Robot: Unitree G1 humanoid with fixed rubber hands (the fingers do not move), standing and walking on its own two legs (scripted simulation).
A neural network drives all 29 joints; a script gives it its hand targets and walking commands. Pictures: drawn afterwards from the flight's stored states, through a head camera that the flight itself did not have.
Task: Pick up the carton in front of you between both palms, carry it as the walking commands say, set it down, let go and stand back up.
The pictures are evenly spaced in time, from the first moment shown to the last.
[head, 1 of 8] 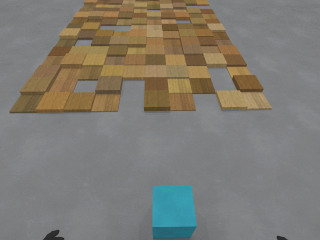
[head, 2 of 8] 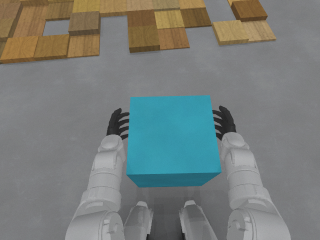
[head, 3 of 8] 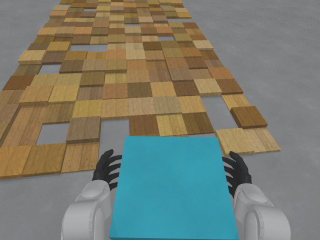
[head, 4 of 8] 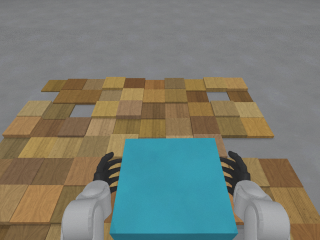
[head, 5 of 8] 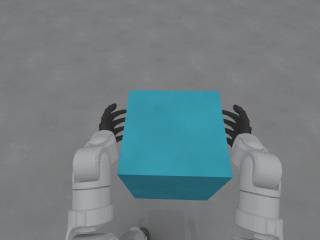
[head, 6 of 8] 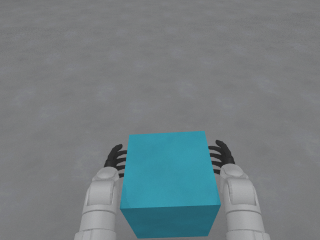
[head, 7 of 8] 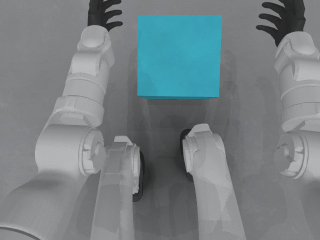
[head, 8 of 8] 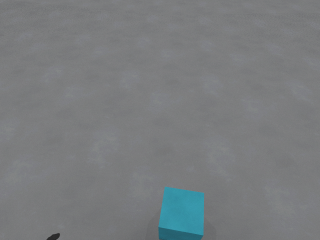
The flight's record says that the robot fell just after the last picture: no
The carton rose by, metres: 0.77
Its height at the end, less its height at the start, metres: +0.00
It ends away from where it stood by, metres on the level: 6.63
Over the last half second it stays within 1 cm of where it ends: yes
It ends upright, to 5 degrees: yes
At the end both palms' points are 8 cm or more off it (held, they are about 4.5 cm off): yes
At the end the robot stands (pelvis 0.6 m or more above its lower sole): yes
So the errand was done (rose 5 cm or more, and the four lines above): yes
